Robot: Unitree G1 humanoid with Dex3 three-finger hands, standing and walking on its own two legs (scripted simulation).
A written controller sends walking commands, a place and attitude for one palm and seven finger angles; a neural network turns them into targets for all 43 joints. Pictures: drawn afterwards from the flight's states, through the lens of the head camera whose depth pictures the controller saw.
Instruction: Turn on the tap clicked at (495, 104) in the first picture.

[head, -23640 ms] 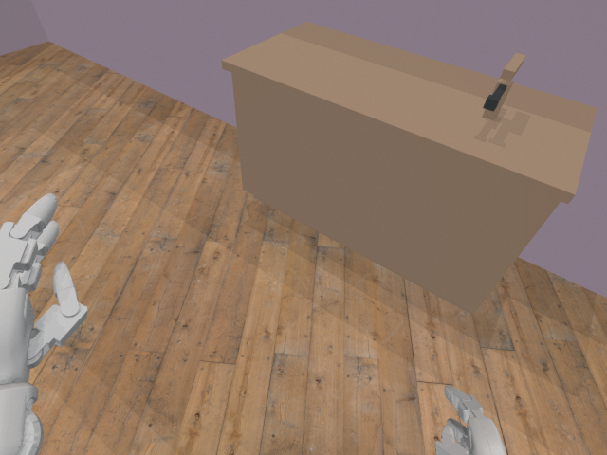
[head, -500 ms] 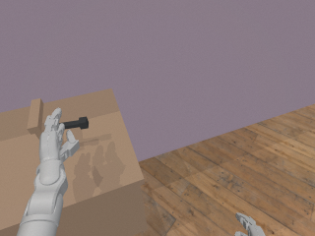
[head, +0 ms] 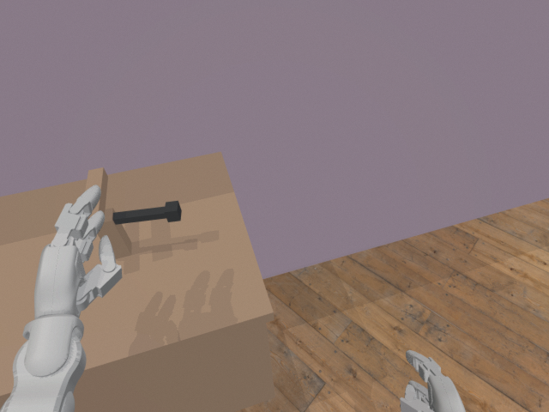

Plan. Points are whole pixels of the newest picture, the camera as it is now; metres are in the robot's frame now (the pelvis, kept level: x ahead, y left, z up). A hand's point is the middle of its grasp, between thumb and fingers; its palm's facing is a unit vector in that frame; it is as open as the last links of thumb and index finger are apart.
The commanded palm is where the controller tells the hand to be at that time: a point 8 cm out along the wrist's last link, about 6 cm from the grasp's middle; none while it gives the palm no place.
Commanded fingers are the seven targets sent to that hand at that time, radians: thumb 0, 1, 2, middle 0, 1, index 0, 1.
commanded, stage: draw the hand back beside the body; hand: left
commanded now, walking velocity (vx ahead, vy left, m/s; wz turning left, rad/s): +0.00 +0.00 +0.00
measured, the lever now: (173, 211) +0.46 +0.24 +0.03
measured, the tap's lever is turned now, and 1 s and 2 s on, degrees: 81 81 81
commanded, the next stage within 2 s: step back with the hand held close in 0.64 s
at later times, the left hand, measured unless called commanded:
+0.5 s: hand (71, 303) +0.19 +0.25 +0.15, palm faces +0.40 -0.84 -0.36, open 7.4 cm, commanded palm +0.15 +0.29 +0.17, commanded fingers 0.00 0.90 0.90 -0.20 -0.30 -0.20 -0.30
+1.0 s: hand (74, 302) +0.19 +0.24 +0.15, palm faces +0.33 -0.84 -0.42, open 7.4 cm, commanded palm +0.14 +0.29 +0.17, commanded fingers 0.00 0.90 0.90 -0.20 -0.30 -0.20 -0.30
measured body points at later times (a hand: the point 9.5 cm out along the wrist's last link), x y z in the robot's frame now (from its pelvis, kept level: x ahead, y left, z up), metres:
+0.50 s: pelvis +0.00 +0.00 +0.00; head -0.02 -0.02 +0.45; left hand +0.16 +0.29 +0.17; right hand +0.19 -0.22 -0.09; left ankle +0.00 +0.10 -0.74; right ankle -0.02 -0.08 -0.74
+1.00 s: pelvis -0.02 +0.01 +0.00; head -0.02 -0.01 +0.45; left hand +0.17 +0.29 +0.17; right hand +0.16 -0.23 -0.09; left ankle +0.00 +0.10 -0.74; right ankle -0.02 -0.08 -0.74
